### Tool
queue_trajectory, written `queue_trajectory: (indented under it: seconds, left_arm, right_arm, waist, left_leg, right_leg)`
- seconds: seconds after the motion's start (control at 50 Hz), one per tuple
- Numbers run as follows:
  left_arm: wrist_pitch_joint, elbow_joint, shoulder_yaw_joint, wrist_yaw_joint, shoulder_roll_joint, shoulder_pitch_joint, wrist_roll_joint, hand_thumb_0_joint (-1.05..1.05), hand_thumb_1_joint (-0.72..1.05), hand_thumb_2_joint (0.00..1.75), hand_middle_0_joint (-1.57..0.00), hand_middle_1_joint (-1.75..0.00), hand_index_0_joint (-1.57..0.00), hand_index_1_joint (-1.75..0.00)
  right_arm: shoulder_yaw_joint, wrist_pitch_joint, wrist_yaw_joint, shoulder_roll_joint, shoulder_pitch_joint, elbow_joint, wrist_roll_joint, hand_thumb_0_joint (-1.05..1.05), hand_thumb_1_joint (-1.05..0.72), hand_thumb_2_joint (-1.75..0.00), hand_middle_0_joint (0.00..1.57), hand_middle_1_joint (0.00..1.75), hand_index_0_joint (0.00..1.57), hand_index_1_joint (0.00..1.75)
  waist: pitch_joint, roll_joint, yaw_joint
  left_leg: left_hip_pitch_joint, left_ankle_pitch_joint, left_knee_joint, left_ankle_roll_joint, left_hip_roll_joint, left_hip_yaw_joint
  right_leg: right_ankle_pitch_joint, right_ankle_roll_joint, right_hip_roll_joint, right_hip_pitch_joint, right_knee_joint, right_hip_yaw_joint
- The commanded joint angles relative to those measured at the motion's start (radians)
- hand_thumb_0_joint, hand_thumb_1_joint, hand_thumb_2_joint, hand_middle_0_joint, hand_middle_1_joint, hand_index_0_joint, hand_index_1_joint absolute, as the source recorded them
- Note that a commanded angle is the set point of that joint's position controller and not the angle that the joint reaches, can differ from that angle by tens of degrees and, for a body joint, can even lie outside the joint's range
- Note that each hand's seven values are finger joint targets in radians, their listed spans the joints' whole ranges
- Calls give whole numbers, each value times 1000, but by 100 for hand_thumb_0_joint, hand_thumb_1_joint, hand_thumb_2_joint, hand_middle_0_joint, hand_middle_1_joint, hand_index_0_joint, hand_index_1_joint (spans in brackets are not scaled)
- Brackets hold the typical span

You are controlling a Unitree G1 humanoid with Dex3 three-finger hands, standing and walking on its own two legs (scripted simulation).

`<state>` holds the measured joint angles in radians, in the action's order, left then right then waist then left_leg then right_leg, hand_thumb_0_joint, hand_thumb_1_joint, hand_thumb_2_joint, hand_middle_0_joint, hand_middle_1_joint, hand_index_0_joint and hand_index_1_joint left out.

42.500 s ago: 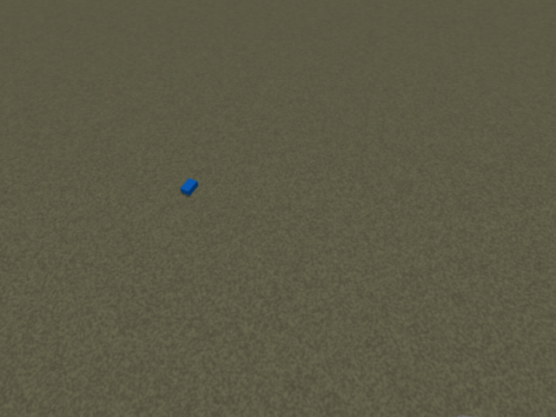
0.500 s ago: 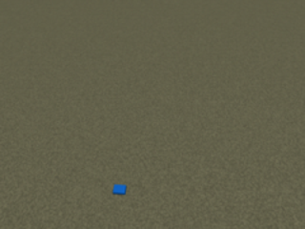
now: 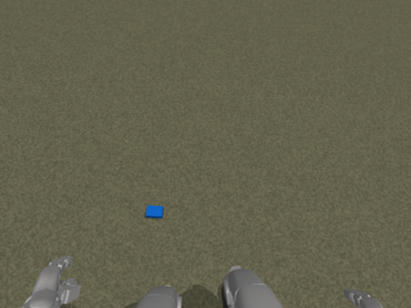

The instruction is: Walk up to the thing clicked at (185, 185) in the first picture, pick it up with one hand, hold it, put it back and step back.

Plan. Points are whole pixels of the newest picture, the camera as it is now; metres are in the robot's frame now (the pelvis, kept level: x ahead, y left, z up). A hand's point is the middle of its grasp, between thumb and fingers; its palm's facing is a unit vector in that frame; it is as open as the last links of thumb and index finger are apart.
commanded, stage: step back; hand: left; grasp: from above
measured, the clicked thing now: (154, 211) +0.49 +0.19 -0.74
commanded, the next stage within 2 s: none
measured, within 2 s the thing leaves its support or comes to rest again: neither
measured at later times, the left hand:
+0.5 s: hand out of the picture +0.02 +0.24 -0.13, palm faces -0.10 -0.90 -0.42, open 7.3 cm
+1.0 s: hand out of the picture -0.13 +0.25 -0.14, palm faces -0.02 -0.93 -0.36, open 7.3 cm
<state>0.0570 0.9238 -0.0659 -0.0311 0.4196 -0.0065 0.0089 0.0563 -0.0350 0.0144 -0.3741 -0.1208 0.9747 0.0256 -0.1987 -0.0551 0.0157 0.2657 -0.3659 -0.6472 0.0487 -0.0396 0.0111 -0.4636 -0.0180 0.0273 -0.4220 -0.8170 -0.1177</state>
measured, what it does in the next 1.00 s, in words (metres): walks backwards: right foot, then left foot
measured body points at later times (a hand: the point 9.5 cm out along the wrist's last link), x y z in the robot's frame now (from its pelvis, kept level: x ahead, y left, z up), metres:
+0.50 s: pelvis -0.09 -0.02 +0.00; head -0.04 -0.04 +0.45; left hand +0.03 +0.29 -0.11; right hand -0.01 -0.33 -0.13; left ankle -0.07 +0.11 -0.67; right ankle -0.08 -0.11 -0.72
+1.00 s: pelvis -0.24 -0.01 +0.01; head -0.19 +0.01 +0.45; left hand -0.13 +0.30 -0.12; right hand -0.15 -0.33 -0.09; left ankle -0.19 +0.11 -0.72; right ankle -0.28 -0.16 -0.63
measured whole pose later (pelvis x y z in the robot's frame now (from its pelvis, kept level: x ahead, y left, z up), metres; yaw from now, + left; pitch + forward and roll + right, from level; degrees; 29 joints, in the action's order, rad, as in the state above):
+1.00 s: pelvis -0.24 -0.01 +0.01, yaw -3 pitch -2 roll -1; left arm 0.07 0.81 -0.10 0.00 0.40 -0.18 0.02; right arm 0.03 -0.03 0.00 -0.35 -0.17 0.87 0.04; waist -0.15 -0.04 -0.01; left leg 0.28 -0.24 -0.55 0.00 0.03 0.04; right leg -0.47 0.00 0.13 -0.45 -1.19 -0.17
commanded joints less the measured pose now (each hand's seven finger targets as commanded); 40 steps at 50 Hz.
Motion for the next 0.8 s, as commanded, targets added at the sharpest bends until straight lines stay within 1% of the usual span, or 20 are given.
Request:
queue_trajectory:
  seconds: [0.0,0.04,0.08,0.14,0.18,0.26,0.32,0.34,0.36,0.38,0.4,0.42,0.44,0.46,0.5,0.62,0.68,0.74,0.76,0.78]
  left_arm:
    - [-2,-77,-24,-21,129,-41,-4,0,90,90,-20,-30,-20,-30]
    - [1,-71,-26,-16,139,-108,-12,0,90,90,-20,-30,-20,-30]
    - [-3,-78,-35,-13,145,-140,3,0,90,90,-20,-30,-20,-30]
    - [-17,-110,-42,-7,142,-104,13,0,90,90,-20,-30,-20,-30]
    - [-22,-126,-46,-4,141,-96,12,0,90,90,-20,-30,-20,-30]
    - [-29,-134,-50,4,129,-133,15,0,90,90,-20,-30,-20,-30]
    - [-35,-102,-58,10,126,-210,22,0,90,90,-20,-30,-20,-30]
    - [-38,-87,-61,11,124,-244,24,0,90,90,-20,-30,-20,-30]
    - [-43,-85,-71,10,155,-250,30,0,90,90,-20,-30,-20,-30]
    - [-47,-105,-85,11,214,-228,35,0,90,90,-20,-30,-20,-30]
    - [-45,-136,-93,15,286,-167,25,0,90,90,-20,-30,-20,-30]
    - [-52,-171,-92,12,285,-121,35,0,90,90,-20,-30,-20,-30]
    - [-52,-180,-88,9,242,-110,28,0,90,90,-20,-30,-20,-30]
    - [-53,-190,-81,6,204,-87,16,0,90,90,-20,-30,-20,-30]
    - [-49,-201,-74,2,161,-53,20,0,90,90,-20,-30,-20,-30]
    - [-34,-211,-71,-1,143,-189,30,0,90,90,-20,-30,-20,-30]
    - [-23,-230,-74,1,171,-161,24,0,90,90,-20,-30,-20,-30]
    - [-6,-243,-63,12,177,-127,11,0,90,90,-20,-30,-20,-30]
    - [-4,-249,-56,17,151,-142,8,0,90,90,-20,-30,-20,-30]
    - [-9,-252,-53,16,128,-127,8,0,90,90,-20,-30,-20,-30]
  right_arm:
    - [75,24,-41,-282,-9,-103,9,0,-90,-90,20,30,20,30]
    - [64,27,-50,-247,39,-127,9,0,-90,-90,20,30,20,30]
    - [62,31,-55,-229,25,-145,-1,0,-90,-90,20,30,20,30]
    - [68,34,-60,-214,-58,-138,-6,0,-90,-90,20,30,20,30]
    - [72,33,-60,-225,-77,-146,-7,0,-90,-90,20,30,20,30]
    - [72,29,-54,-247,-59,-167,-6,0,-90,-90,20,30,20,30]
    - [68,20,-47,-258,5,-186,-12,0,-90,-90,20,30,20,30]
    - [65,17,-44,-253,35,-190,-16,0,-90,-90,20,30,20,30]
    - [58,14,-42,-229,36,-188,-23,0,-90,-90,20,30,20,30]
    - [48,14,-39,-203,36,-198,-30,0,-90,-90,20,30,20,30]
    - [46,7,-45,-180,54,-196,-29,0,-90,-90,20,30,20,30]
    - [58,0,-50,-205,32,-179,-19,0,-90,-90,20,30,20,30]
    - [60,2,-44,-222,-19,-158,-22,0,-90,-90,20,30,20,30]
    - [52,1,-40,-216,-31,-145,-29,0,-90,-90,20,30,20,30]
    - [40,5,-45,-192,-69,-127,-32,0,-90,-90,20,30,20,30]
    - [26,20,-56,-185,-48,-164,-27,0,-90,-90,20,30,20,30]
    - [31,25,-51,-180,-108,-155,-16,0,-90,-90,20,30,20,30]
    - [50,30,-44,-193,-160,-128,0,0,-90,-90,20,30,20,30]
    - [66,31,-43,-251,-143,-140,14,0,-90,-90,20,30,20,30]
    - [82,29,-36,-336,-87,-159,21,0,-90,-90,20,30,20,30]
  waist:
    - [243,243,15]
    - [232,230,-34]
    - [255,195,-31]
    - [267,153,16]
    - [266,150,32]
    - [279,186,22]
    - [281,164,-23]
    - [281,144,-46]
    - [276,64,-45]
    - [247,-84,-39]
    - [188,-236,-64]
    - [143,-201,-54]
    - [122,-137,-31]
    - [126,-68,-18]
    - [155,-43,1]
    - [275,-99,-76]
    - [326,-164,-46]
    - [315,-97,-4]
    - [308,38,-9]
    - [248,248,-8]
  left_leg:
    - [-171,864,223,76,303,300]
    - [-194,792,196,32,229,192]
    - [-253,766,181,94,259,209]
    - [-340,754,163,113,268,219]
    - [-352,758,149,156,297,229]
    - [-291,703,126,170,300,217]
    - [-129,500,101,141,288,205]
    - [-70,437,75,110,268,183]
    - [31,306,25,60,214,151]
    - [157,114,-107,-3,86,82]
    - [157,-223,-342,-44,-64,16]
    - [105,-291,-514,-55,-50,118]
    - [95,-251,-538,-53,-33,147]
    - [127,-197,-559,-46,-64,164]
    - [175,-147,-557,-56,-103,156]
    - [243,-183,-259,-91,-45,82]
    - [110,-113,10,-63,14,41]
    - [-85,202,266,-26,19,23]
    - [-158,186,272,30,155,217]
    - [-168,240,338,126,344,442]
  right_leg:
    - [-107,-18,87,-82,-300,-110]
    - [1,-13,89,-106,-317,-99]
    - [0,8,84,-104,-346,-74]
    - [-12,32,62,-109,-222,-54]
    - [-34,37,45,-95,-154,-38]
    - [-25,18,8,9,11,29]
    - [114,-5,-1,184,241,68]
    - [227,-22,-3,249,328,59]
    - [354,-48,-61,302,361,-38]
    - [428,-133,-196,311,414,-245]
    - [455,-298,-390,135,502,-439]
    - [482,-338,-434,13,512,-503]
    - [495,-313,-403,6,503,-447]
    - [545,-265,-317,59,473,-295]
    - [621,-180,-214,151,412,-140]
    - [723,-204,-230,478,340,-146]
    - [706,-185,-248,463,301,-157]
    - [499,-96,-182,279,247,-106]
    - [313,-46,-113,104,176,-74]
    - [-7,-4,50,-94,19,40]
